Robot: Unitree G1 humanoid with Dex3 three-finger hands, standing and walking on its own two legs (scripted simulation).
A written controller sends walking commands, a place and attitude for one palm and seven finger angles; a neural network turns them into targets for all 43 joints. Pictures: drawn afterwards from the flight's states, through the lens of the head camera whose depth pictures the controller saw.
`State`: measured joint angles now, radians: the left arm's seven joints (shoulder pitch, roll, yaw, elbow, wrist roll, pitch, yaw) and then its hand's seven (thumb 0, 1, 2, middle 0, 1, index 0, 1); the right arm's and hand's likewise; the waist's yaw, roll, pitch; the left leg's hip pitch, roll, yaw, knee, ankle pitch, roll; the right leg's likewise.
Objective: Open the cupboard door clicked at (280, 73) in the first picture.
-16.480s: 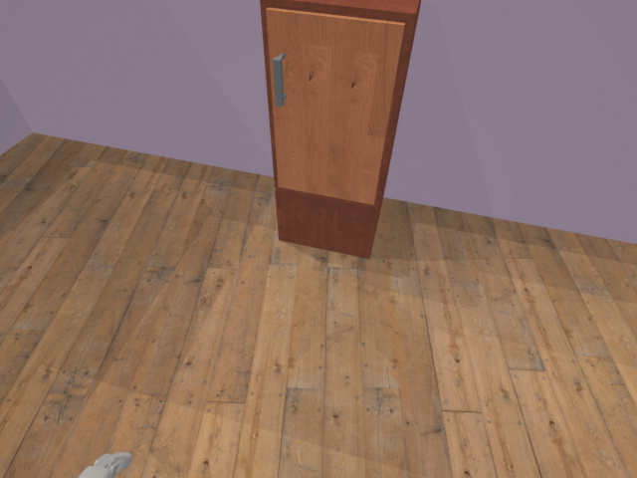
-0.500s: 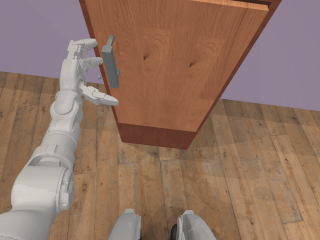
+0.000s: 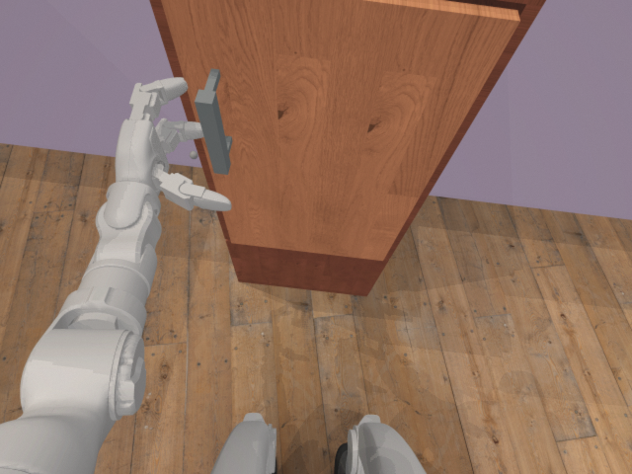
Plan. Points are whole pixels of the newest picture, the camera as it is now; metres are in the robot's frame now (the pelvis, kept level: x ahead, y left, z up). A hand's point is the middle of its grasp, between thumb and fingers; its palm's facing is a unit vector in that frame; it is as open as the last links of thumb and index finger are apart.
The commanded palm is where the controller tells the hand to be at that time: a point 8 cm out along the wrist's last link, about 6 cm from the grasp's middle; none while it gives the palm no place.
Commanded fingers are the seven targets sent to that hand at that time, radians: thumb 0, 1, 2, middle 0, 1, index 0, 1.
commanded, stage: move the hooked fingers beside the handle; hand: left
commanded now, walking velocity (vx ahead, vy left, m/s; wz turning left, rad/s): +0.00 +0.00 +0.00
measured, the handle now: (218, 125) +0.54 +0.13 +0.05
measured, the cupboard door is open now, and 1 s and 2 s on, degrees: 0 0 0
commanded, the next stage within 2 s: none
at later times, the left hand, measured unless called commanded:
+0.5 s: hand (189, 153) +0.49 +0.16 +0.06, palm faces -0.05 -1.00 -0.02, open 15.5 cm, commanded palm +0.47 +0.18 +0.06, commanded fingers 0.00 -0.50 0.30 -0.30 -1.20 -0.30 -1.20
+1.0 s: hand (179, 148) +0.50 +0.17 +0.06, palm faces -0.08 -1.00 -0.03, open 14.8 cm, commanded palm +0.48 +0.21 +0.06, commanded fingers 0.00 -0.50 0.30 -0.30 -1.20 -0.30 -1.20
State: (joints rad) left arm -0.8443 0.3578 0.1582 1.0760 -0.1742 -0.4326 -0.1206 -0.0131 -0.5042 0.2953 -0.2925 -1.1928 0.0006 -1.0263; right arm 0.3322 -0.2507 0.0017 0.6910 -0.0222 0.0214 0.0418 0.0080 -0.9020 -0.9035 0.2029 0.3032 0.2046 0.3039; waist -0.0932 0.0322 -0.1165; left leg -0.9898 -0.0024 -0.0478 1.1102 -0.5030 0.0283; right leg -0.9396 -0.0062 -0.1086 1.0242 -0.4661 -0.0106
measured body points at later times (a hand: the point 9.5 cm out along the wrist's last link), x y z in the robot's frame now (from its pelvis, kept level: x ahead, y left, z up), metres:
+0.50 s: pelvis +0.00 +0.00 +0.00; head +0.13 +0.02 +0.43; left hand +0.49 +0.21 +0.06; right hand +0.02 -0.26 -0.12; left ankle +0.01 +0.09 -0.66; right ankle +0.01 -0.12 -0.66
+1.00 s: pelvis +0.00 +0.00 +0.00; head +0.13 +0.02 +0.43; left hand +0.49 +0.23 +0.06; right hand +0.01 -0.27 -0.11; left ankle +0.01 +0.09 -0.66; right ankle +0.01 -0.12 -0.66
